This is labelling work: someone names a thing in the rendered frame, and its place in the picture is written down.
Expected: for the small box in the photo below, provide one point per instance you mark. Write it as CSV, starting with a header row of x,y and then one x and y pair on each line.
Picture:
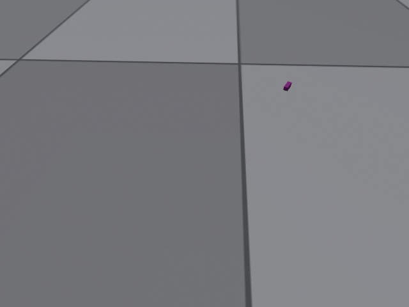
x,y
286,87

